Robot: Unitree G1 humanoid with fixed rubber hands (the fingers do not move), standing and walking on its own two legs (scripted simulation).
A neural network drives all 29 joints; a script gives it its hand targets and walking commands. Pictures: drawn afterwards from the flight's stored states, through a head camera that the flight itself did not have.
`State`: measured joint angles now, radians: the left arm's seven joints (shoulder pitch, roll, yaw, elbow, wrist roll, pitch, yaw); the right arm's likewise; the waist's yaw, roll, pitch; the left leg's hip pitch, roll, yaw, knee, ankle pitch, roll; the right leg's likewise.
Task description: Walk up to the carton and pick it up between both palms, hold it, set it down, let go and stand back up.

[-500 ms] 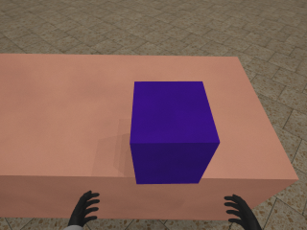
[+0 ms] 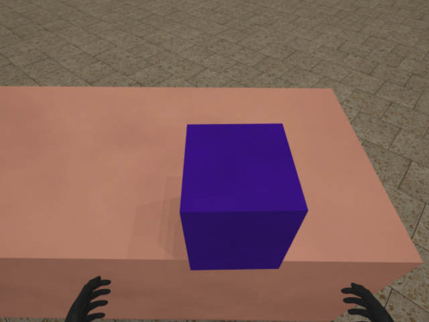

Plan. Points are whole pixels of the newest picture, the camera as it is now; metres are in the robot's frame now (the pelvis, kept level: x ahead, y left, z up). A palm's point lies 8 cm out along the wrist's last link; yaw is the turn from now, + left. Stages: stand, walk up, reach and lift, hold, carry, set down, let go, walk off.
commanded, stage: stand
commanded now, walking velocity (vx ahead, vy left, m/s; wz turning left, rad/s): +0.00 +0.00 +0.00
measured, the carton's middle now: (234, 199) +0.38 -0.02 +0.00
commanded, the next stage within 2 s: none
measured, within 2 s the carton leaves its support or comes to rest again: neither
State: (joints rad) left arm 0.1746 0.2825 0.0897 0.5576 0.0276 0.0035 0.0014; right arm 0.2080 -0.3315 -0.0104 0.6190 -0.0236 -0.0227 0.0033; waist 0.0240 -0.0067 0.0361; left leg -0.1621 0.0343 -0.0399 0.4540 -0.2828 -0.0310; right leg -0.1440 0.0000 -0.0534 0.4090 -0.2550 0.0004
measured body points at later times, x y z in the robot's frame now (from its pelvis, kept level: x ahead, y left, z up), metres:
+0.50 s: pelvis -0.01 +0.00 +0.00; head +0.00 +0.00 +0.45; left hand +0.16 +0.28 -0.07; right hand +0.15 -0.28 -0.08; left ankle -0.03 +0.14 -0.74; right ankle -0.02 -0.12 -0.74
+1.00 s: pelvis -0.01 +0.00 +0.00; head -0.01 +0.00 +0.45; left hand +0.16 +0.28 -0.07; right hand +0.14 -0.28 -0.08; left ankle -0.03 +0.14 -0.74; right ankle -0.02 -0.12 -0.74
